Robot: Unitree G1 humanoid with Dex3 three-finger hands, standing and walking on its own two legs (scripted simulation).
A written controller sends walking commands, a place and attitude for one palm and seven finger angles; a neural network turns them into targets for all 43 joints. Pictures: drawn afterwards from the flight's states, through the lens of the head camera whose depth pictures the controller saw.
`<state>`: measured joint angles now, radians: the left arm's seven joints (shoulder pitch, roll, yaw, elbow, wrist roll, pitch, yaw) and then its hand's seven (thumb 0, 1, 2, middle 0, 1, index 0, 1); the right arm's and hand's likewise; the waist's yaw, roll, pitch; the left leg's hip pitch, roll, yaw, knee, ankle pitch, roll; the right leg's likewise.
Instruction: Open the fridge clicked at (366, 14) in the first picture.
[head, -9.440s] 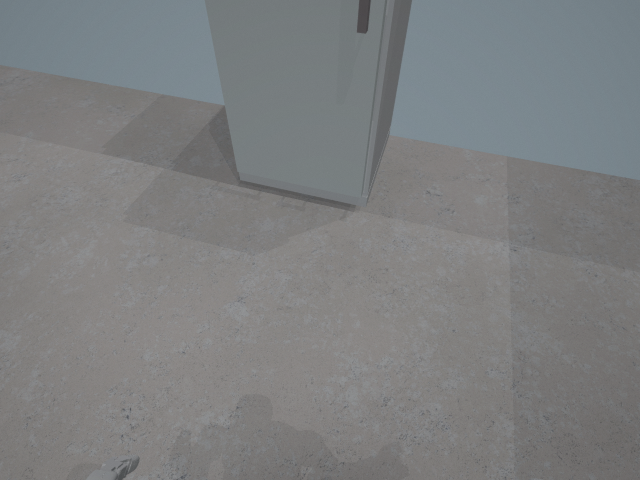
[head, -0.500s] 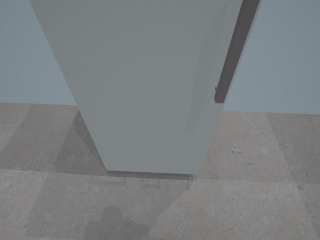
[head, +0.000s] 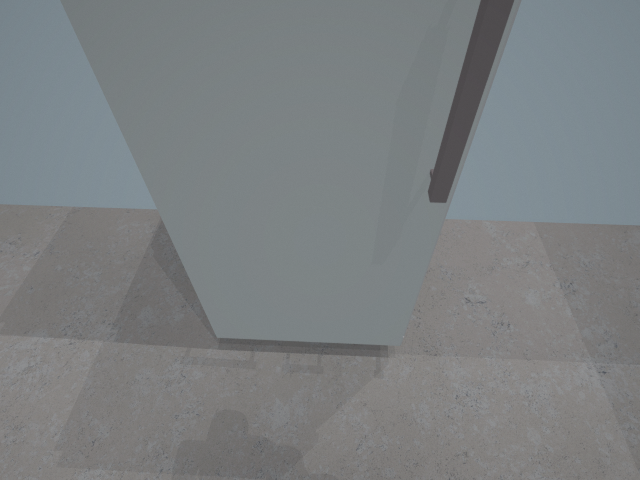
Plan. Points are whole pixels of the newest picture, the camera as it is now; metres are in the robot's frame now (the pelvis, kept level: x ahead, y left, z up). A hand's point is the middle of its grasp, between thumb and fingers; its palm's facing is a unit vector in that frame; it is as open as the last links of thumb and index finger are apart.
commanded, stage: look again from close up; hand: right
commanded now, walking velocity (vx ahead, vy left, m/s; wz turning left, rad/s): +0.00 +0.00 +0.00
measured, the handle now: (469, 68) +0.58 -0.17 +0.23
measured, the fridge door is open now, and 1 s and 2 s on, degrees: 0 0 0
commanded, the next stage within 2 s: shuffle to correct the standing spot in 0.62 s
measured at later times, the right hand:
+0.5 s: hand out of the picture +0.01 -0.18 -0.18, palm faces +0.03 +0.98 -0.20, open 7.4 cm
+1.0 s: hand out of the picture -0.01 -0.17 -0.19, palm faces +0.09 +0.98 -0.15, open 7.4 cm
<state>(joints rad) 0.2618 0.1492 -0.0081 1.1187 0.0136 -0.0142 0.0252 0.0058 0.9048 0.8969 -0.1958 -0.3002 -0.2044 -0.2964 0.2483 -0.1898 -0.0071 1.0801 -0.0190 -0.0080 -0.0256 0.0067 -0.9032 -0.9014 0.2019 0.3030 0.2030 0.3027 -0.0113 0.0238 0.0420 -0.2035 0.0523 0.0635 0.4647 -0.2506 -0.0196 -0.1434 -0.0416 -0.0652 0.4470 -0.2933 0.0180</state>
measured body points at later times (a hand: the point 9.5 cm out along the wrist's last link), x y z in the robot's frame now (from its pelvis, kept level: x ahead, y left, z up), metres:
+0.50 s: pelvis +0.00 +0.00 +0.00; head +0.02 -0.01 +0.45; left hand +0.02 +0.23 -0.15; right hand +0.01 -0.23 -0.16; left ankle +0.00 +0.13 -0.74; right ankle -0.03 -0.13 -0.74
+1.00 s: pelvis +0.03 +0.00 -0.01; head +0.04 -0.02 +0.44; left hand +0.00 +0.22 -0.16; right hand -0.01 -0.22 -0.18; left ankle +0.00 +0.13 -0.74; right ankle -0.03 -0.13 -0.74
